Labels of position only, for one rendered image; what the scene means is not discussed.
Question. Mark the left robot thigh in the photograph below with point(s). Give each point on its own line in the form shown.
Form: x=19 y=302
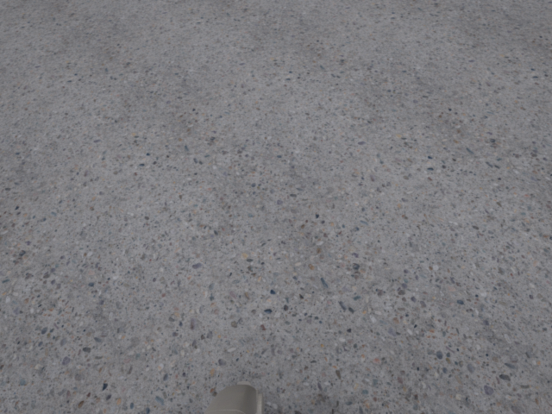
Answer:
x=237 y=399

